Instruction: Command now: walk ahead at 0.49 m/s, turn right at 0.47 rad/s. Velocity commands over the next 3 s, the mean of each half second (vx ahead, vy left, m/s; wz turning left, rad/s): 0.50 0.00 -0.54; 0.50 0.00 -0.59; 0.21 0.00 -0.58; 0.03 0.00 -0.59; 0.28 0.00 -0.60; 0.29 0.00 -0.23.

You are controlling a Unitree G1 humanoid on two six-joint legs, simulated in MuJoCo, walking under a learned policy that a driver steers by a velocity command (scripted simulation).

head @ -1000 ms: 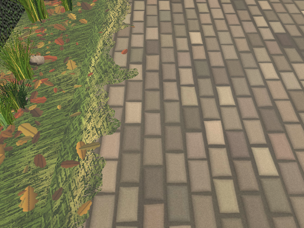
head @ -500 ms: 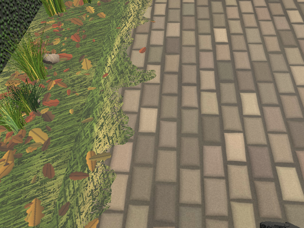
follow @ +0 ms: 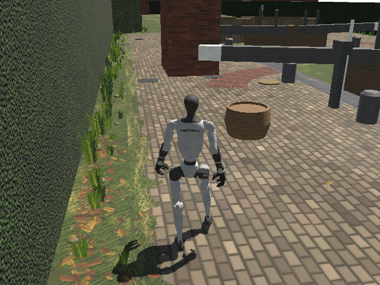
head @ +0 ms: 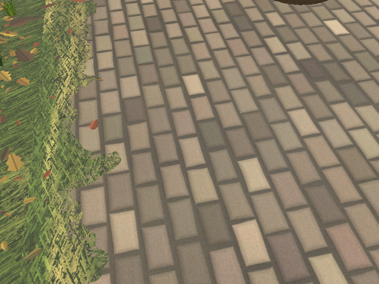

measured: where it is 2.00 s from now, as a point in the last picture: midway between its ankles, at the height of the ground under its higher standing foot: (258, 225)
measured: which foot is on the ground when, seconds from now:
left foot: down 0.00-0.20, up 0.22-0.64, down 0.66-1.00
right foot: up 0.00-0.16, down 0.18-0.66, up 0.68-1.00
